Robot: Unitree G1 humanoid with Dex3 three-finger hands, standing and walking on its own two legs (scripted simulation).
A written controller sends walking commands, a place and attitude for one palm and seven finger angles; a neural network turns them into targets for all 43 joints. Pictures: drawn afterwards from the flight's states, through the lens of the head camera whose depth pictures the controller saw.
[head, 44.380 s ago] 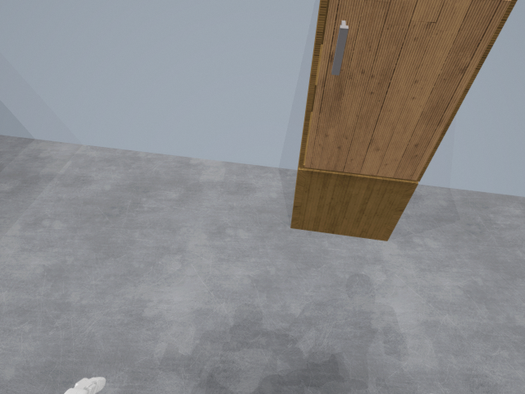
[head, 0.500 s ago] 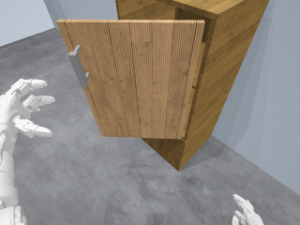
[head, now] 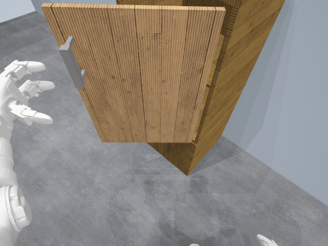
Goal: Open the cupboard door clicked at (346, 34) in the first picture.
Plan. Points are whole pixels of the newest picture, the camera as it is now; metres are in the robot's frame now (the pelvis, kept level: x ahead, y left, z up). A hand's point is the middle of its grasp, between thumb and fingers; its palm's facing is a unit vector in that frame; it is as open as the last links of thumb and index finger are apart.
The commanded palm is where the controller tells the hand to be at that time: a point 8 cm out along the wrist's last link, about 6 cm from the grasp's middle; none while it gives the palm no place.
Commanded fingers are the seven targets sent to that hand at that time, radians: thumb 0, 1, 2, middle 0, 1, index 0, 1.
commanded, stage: move the hooked fingers beside the handle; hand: left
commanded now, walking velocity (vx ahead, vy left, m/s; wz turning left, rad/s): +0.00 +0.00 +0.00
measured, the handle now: (75, 63) +0.55 +0.24 +0.13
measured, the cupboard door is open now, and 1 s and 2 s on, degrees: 42 42 42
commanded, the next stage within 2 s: slide the fingers in behind the handle in 1.48 s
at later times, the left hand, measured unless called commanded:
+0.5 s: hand (41, 78) +0.47 +0.30 +0.15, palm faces +0.02 -1.00 +0.00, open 14.0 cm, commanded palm +0.45 +0.35 +0.14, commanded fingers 0.00 -0.50 0.30 -0.30 -1.20 -0.30 -1.20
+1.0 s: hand (49, 73) +0.50 +0.29 +0.13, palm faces +0.02 -1.00 +0.01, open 14.0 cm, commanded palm +0.47 +0.35 +0.13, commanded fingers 0.00 -0.50 0.30 -0.30 -1.20 -0.30 -1.20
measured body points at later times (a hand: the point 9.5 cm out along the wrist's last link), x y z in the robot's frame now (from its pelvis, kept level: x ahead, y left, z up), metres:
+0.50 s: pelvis +0.02 +0.01 +0.00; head +0.09 +0.02 +0.44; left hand +0.46 +0.35 +0.15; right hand +0.05 -0.26 -0.11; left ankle -0.04 +0.07 -0.72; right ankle +0.05 -0.10 -0.72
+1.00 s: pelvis +0.02 +0.01 -0.01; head +0.12 +0.03 +0.43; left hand +0.49 +0.35 +0.14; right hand +0.01 -0.26 -0.11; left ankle -0.04 +0.07 -0.72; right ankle +0.05 -0.10 -0.72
